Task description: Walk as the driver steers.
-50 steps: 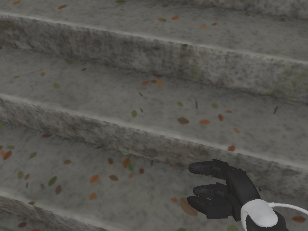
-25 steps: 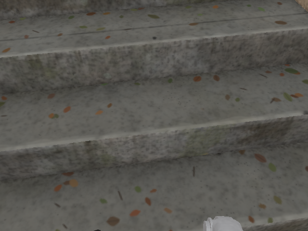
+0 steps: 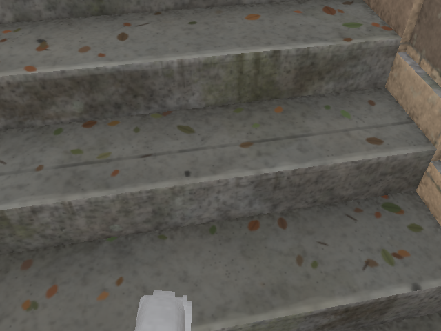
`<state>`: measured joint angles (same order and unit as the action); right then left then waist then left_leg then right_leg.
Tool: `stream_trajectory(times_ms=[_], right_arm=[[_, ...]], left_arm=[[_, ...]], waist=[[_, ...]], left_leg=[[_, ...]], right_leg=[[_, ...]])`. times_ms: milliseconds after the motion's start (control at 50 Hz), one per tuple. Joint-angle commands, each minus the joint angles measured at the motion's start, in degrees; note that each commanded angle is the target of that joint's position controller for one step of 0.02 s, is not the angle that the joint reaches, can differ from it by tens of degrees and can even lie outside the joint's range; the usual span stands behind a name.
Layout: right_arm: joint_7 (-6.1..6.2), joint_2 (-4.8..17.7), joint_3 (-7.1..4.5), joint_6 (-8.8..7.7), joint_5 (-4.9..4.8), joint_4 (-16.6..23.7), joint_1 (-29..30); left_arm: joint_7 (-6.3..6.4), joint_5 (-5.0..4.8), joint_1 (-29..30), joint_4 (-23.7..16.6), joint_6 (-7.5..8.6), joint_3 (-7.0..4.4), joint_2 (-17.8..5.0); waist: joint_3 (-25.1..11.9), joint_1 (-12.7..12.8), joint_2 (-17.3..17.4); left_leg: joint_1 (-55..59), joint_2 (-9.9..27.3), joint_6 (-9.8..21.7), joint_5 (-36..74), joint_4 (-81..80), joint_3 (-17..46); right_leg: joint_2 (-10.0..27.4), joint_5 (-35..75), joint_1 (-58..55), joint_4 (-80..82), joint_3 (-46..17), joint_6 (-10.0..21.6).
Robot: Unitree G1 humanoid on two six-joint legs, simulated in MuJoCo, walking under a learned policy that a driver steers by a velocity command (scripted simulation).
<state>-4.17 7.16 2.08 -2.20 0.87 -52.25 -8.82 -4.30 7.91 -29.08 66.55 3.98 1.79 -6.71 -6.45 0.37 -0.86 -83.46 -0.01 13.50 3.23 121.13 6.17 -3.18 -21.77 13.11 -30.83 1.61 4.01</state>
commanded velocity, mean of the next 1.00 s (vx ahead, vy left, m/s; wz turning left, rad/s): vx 0.50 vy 0.00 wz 0.33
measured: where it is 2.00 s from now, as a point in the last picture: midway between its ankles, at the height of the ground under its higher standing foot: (135, 69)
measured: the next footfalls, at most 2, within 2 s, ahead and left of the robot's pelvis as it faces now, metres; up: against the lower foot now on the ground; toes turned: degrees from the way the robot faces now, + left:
left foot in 0.16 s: +0.24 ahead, +0.13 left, +0.16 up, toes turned +8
right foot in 0.68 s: +0.57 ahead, +0.03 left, +0.33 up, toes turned +15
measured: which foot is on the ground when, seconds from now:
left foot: up 0.00-0.14, down 0.16-0.74, up 0.76-1.00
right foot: down 0.00-0.22, up 0.24-0.66, down 0.68-1.00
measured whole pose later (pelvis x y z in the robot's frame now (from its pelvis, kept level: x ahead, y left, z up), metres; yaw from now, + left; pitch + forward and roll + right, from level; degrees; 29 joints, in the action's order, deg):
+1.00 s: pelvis +0.52 +0.11 +0.32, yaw +21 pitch +5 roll -2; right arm -4.7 11.6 -0.9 -3.1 2.0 -55.8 -7.7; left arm -3.2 5.1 -25.7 66.1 2.7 0.5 -6.3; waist -8.3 2.0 2.0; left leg -72.4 1.4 13.6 -2.0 114.0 10.4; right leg -2.9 -19.4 19.4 -33.5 7.5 4.7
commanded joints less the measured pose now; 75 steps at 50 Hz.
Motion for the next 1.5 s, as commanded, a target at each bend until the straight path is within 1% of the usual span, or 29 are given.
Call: stream_trajectory(times_ms=[20,80,160,180,220,240,260,360,460,520,580,640,700,720,760,800,840,880,940,1100,1160,1220,1260,1280,1320,1340,1380,1420,1500], right_arm=[[0.94,4.0,-0.21,1.89,0.44,9.5,15.1],[-0.70,1.0,0.63,3.99,1.18,10.7,13.9],[-1.50,4.8,-1.49,3.30,1.12,14.1,10.9],[-0.77,7.8,-2.86,2.65,0.82,10.5,3.0],[0.61,11.4,-3.94,1.98,1.41,2.7,-18.6],[1.28,13.4,-4.76,1.44,4.00,0.9,-25.1],[1.95,13.4,-4.98,-0.12,3.36,-1.5,-25.5],[0.02,1.4,-1.88,-1.36,2.47,-6.8,-4.0],[0.90,4.1,-1.73,-3.07,5.48,-11.1,-19.0],[-0.35,2.5,-0.57,-3.29,6.76,-14.5,-26.2],[-1.85,3.8,-0.41,-4.25,3.10,-11.5,-23.0],[-2.56,9.5,-1.17,-5.64,-0.38,-8.3,-19.3],[-3.05,13.8,-4.87,-5.80,1.18,-11.0,-21.8],[-3.42,7.0,-4.16,-5.92,3.80,-12.0,-28.2],[-4.94,6.0,-5.24,-2.77,1.70,-13.3,-17.5],[-2.42,7.6,-6.25,-3.07,-1.14,-11.3,-11.7],[-0.69,4.4,-4.91,-2.75,0.58,-7.8,-7.3],[0.40,0.3,-3.35,-1.49,0.61,-5.3,-7.3],[-0.54,1.7,-2.55,-0.73,0.49,-3.2,-3.3],[2.31,2.5,1.55,0.79,1.75,9.9,23.4],[0.89,-0.3,1.98,4.09,3.44,13.1,30.9],[-0.58,2.8,0.32,3.88,1.99,13.4,25.9],[1.15,6.1,-1.45,2.11,1.71,11.5,13.3],[2.18,7.4,-1.40,1.45,0.22,9.0,3.7],[3.87,13.7,-4.05,0.88,4.31,2.5,-13.9],[4.23,14.6,-4.56,-0.95,2.91,0.7,-9.5],[2.51,5.8,-3.37,-1.10,0.00,-3.4,-7.0],[1.77,-2.7,-1.49,-1.23,0.46,-4.1,-1.2],[2.37,-2.8,-1.89,-2.61,3.12,-5.6,0.8]], left_arm=[[-1.05,-0.95,-4.8,-1.5,1.62,0.45,-4.9],[-2.06,-3.05,6.1,-7.3,2.12,1.06,-6.7],[-1.66,-6.72,1.5,-4.5,3.23,-3.20,-18.5],[-2.07,-4.07,-2.6,-4.3,2.86,-3.23,-16.0],[-3.59,-1.04,-0.1,-7.5,1.30,-2.59,-10.5],[-4.33,-4.17,9.7,-8.7,0.05,-4.19,-10.3],[-3.56,-5.40,9.5,-8.9,0.47,-3.73,-8.2],[0.49,-4.84,15.7,-15.0,0.08,-0.82,-4.7],[0.16,-5.48,25.8,-17.0,0.29,0.84,-3.4],[2.17,-4.83,38.0,-24.4,-0.67,1.73,-4.5],[2.96,-4.10,48.4,-29.0,-3.64,1.96,-3.3],[-0.45,-4.93,43.3,-29.3,-5.49,1.38,-3.2],[0.16,-5.47,30.2,-26.7,-4.31,-1.38,-8.4],[0.56,-5.81,18.5,-21.7,-3.77,-1.92,-9.0],[2.21,-2.40,3.9,-17.3,-4.72,-2.95,-12.0],[2.72,-4.06,10.0,-14.1,-1.75,-3.28,-9.8],[2.35,-4.65,14.5,-9.7,-1.46,-0.77,0.8],[1.73,-4.41,17.8,-7.3,-0.66,0.11,3.5],[0.69,-3.64,18.2,-7.7,0.37,-1.17,1.2],[0.56,0.25,-8.5,2.9,1.33,1.08,1.2],[-2.52,-4.72,-2.9,-1.8,2.67,1.73,0.4],[-2.49,-7.12,-3.6,-1.5,4.62,-0.80,-8.7],[-2.16,-5.45,-1.5,-2.3,4.73,-3.45,-11.7],[-2.56,-3.55,-5.4,-3.7,5.37,-2.09,-4.8],[-3.60,-6.01,1.9,-2.4,3.04,-2.78,-1.3],[-2.77,-6.82,4.2,-2.8,2.95,-4.05,-2.9],[-1.56,-7.09,9.2,-4.2,2.50,-3.94,-2.1],[-0.95,-6.94,12.8,-7.0,1.43,-3.60,0.7],[-2.39,-7.15,16.9,-9.8,-0.13,-2.21,2.0]], waist=[[7.8,1.7,-4.0],[5.8,-3.0,-4.5],[0.8,-5.1,-9.3],[-6.8,-2.6,-7.8],[-17.3,-10.1,8.4],[-9.2,-13.1,15.2],[-4.8,-10.9,13.8],[1.1,5.4,-2.4],[2.9,0.2,6.8],[2.8,-2.8,1.2],[7.0,-4.0,5.7],[4.0,1.5,10.2],[-5.4,4.4,11.4],[-17.4,2.7,0.3],[-8.7,14.0,-17.2],[3.1,7.4,-6.0],[0.3,2.1,4.0],[0.5,-2.6,3.7],[2.4,-3.4,1.4],[3.7,4.6,-2.5],[6.2,2.3,-8.1],[0.4,-2.3,-9.0],[-9.7,-5.8,-9.7],[-21.1,-5.6,3.6],[-12.2,-13.6,15.5],[-3.5,-9.9,11.4],[-2.3,-4.6,3.9],[-0.5,0.9,-0.3],[3.0,3.8,0.7]], left_leg=[[-5.5,5.5,-2.9,-1.2,-13.2,-6.3],[32.3,4.7,-3.6,-4.4,-25.8,-15.4],[35.2,-5.0,-5.5,-28.5,-60.4,-19.7],[47.2,-6.4,-2.6,-16.6,-56.9,-14.0],[83.0,2.5,6.4,-23.6,-80.2,22.7],[80.2,7.3,6.6,-36.0,-96.3,41.1],[75.7,8.6,4.2,-42.3,-96.0,42.3],[57.5,4.5,-3.2,-12.4,-94.1,15.8],[57.3,2.2,-0.7,-13.6,-98.0,12.9],[68.5,3.8,-0.2,-18.9,-99.3,15.7],[59.2,8.9,3.7,-14.7,-111.3,17.5],[54.0,11.0,5.5,40.6,-110.9,9.6],[79.2,11.2,1.4,80.4,-92.4,4.8],[65.6,7.6,-1.3,68.6,-79.9,6.3],[34.7,-6.8,-5.4,-1.9,-34.4,11.0],[23.9,-4.2,-2.9,2.8,-16.8,13.2],[20.0,-4.6,1.1,2.7,-8.3,13.4],[16.3,-2.7,2.0,2.8,-8.5,11.3],[15.1,0.1,-0.7,-3.4,-11.8,2.0],[-4.5,9.0,-1.2,-3.8,-19.2,-6.5],[23.3,6.5,-4.7,-20.3,-35.0,-13.8],[37.3,-1.9,-5.6,-29.2,-48.7,-17.6],[56.6,-1.0,-1.8,-15.5,-56.1,-9.3],[79.1,7.2,3.8,-16.0,-64.3,8.8],[76.3,20.6,6.7,-51.8,-95.7,45.4],[66.2,20.2,3.4,-55.5,-95.4,39.3],[62.7,21.6,3.8,-33.2,-93.5,24.3],[60.1,20.8,-0.7,-17.2,-95.6,14.4],[58.8,15.2,-2.9,-14.6,-102.4,-7.4]], right_leg=[[17.4,11.5,-2.5,20.8,-10.1,9.8],[16.7,44.3,19.5,25.0,1.1,11.4],[20.6,95.2,-18.1,9.9,2.7,10.3],[17.5,101.8,-15.7,0.4,5.0,8.4],[6.4,49.8,20.8,-25.4,-2.7,4.9],[-0.6,21.5,35.3,-51.0,-10.8,3.4],[0.4,24.7,42.7,-66.0,-17.2,3.6],[2.8,24.9,56.1,-86.4,-13.6,9.1],[3.8,14.5,64.3,-101.6,-3.3,6.8],[6.9,13.8,71.5,-81.0,-2.8,6.5],[9.5,9.9,58.6,-62.5,3.7,1.8],[2.2,5.5,29.0,-52.8,11.8,-0.3],[-0.7,4.3,20.3,-31.2,5.8,3.9],[4.9,12.2,-3.3,-27.2,-10.8,11.2],[18.5,-28.5,-7.1,8.9,-54.2,19.1],[18.9,-23.9,5.4,6.6,-45.5,14.7],[18.5,-6.2,7.3,6.0,-35.0,11.8],[15.3,8.4,9.4,7.4,-19.4,7.5],[9.9,12.0,13.3,12.1,-3.8,8.3],[14.4,10.0,-3.2,18.1,-14.7,11.0],[17.0,26.6,12.1,27.0,-9.2,11.3],[18.6,75.0,-2.0,18.9,-7.4,12.3],[16.9,93.7,-5.6,3.2,-4.7,6.5],[12.5,75.6,13.8,-11.3,-7.9,5.4],[2.8,20.8,38.4,-58.2,-17.8,3.8],[4.2,23.4,42.6,-69.8,-17.6,3.5],[4.5,22.3,46.3,-84.1,-13.4,6.2],[4.7,21.1,47.9,-86.0,-14.8,9.6],[6.5,17.2,53.3,-84.0,-9.9,12.2]])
